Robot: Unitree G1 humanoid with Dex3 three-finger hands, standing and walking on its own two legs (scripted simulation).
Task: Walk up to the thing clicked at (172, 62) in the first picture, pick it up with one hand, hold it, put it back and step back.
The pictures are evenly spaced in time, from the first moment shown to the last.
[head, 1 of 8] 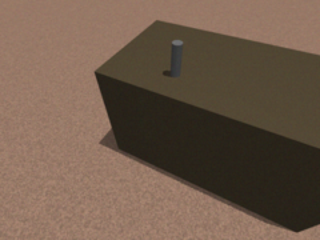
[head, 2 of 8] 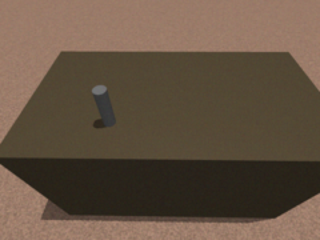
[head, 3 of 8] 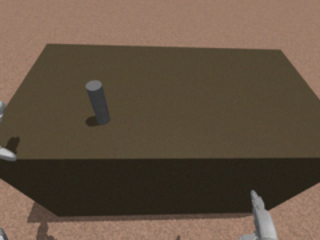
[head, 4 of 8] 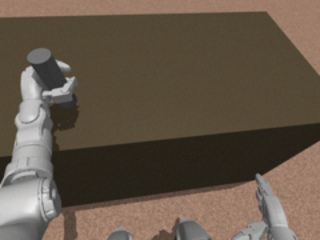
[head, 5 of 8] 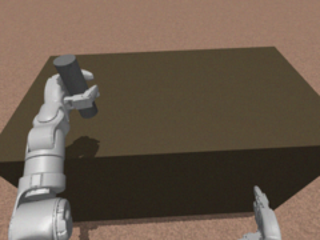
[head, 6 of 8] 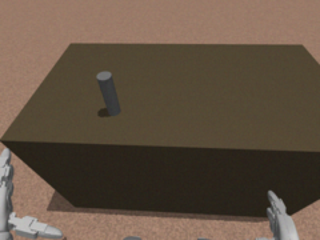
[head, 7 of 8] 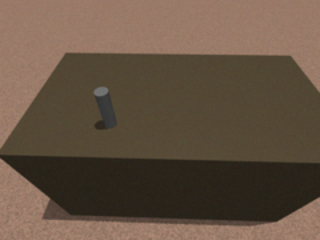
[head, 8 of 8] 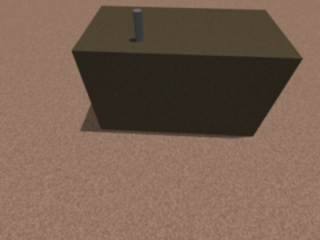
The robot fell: no
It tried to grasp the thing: yes
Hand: left
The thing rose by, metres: 0.25
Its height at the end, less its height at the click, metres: +0.00
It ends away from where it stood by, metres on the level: 0.01
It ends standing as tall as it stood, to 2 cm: yes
